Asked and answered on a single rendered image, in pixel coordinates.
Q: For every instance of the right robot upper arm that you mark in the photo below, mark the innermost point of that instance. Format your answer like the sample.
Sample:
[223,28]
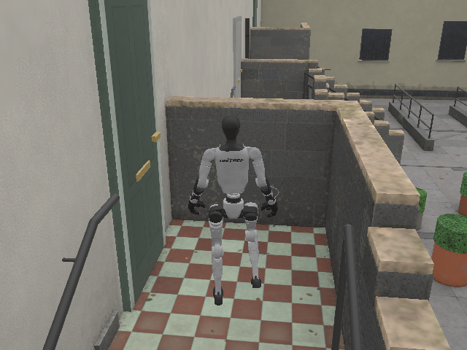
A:
[255,154]

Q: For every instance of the left robot shin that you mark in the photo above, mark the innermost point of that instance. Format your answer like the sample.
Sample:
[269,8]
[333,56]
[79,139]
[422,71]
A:
[217,270]

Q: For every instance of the left robot thigh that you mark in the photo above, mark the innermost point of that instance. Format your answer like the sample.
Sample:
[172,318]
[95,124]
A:
[216,227]

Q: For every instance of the right robot hand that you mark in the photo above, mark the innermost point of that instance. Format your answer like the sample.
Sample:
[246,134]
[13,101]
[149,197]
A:
[273,207]

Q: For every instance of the robot right forearm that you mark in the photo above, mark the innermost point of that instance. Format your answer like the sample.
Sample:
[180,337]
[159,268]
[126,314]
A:
[268,194]

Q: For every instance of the robot left forearm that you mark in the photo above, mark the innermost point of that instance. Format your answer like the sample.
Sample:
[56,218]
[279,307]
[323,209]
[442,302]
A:
[196,194]

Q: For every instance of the left robot hand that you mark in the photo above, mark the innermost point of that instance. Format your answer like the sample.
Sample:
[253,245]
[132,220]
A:
[192,205]

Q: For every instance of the left robot upper arm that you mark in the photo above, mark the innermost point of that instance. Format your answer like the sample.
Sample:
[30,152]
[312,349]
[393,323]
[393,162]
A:
[205,166]

